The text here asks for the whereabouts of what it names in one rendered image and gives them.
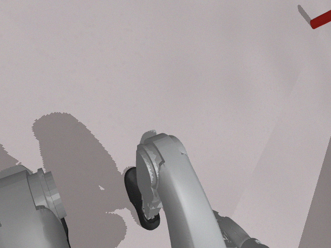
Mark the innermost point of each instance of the left robot foot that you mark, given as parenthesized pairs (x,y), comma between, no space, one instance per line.
(66,229)

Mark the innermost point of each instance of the right robot foot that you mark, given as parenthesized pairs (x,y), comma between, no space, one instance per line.
(135,197)

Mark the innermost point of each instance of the right robot hand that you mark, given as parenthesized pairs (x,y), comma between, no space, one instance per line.
(235,236)

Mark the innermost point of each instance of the right robot arm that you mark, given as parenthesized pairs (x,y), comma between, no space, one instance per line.
(253,243)

